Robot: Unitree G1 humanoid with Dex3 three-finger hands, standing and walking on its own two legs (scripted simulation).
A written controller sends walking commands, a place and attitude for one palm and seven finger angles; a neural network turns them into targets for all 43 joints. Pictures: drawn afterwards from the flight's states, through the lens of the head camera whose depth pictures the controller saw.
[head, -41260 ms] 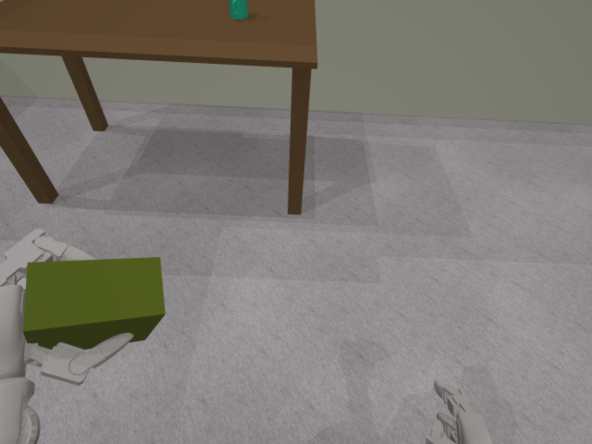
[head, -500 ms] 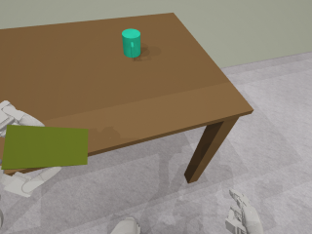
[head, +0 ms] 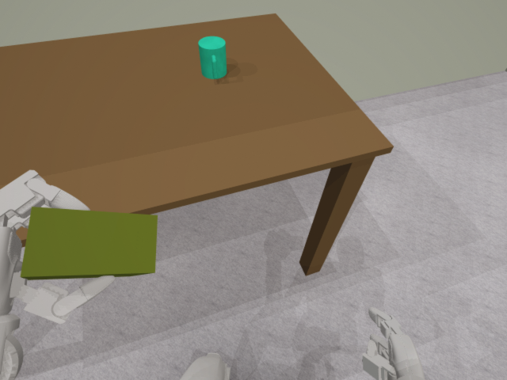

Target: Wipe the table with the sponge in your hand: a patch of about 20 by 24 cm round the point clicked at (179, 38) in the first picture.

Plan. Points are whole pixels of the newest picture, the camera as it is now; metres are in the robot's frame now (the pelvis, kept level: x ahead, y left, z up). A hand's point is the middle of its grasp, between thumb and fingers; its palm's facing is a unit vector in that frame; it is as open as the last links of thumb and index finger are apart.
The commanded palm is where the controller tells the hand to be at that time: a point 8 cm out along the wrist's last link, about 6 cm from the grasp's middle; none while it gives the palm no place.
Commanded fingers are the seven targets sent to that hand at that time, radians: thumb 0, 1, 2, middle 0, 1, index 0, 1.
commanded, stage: step back with the hand held close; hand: left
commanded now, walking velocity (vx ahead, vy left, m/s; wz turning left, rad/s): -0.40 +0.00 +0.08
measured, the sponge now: (108, 248) +0.23 +0.19 +0.16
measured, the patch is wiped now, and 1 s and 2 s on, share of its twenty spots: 1.00 1.00 1.00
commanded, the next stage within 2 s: stop stepping back and stand still in 0.04 s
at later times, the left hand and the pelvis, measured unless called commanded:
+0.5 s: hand out of the picture +0.05 +0.25 +0.17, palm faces +0.45 -0.83 -0.32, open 10.1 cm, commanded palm -0.01 +0.29 +0.20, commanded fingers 0.00 0.10 1.30 -1.20 -1.60 -1.20 -1.60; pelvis -0.15 +0.00 -0.01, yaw +4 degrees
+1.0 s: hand out of the picture -0.02 +0.23 +0.18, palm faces +0.48 -0.79 -0.39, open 10.1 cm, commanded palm -0.08 +0.27 +0.20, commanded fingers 0.00 0.10 1.30 -1.20 -1.60 -1.20 -1.60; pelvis -0.21 -0.03 -0.01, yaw +5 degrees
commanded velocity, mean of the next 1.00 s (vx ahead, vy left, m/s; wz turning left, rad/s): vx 0.15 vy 0.01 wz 0.01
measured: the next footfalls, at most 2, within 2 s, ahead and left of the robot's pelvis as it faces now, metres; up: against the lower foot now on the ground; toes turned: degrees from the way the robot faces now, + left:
left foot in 0.18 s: -0.04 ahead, +0.16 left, +0.00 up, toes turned +4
right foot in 0.70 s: -0.11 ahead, -0.10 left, +0.00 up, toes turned +4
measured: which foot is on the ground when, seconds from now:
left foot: up 0.00-0.16, down 0.18-0.68, up 0.70-0.92, down 0.94-1.00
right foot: down 0.00-0.52, up 0.54-0.68, down 0.70-1.00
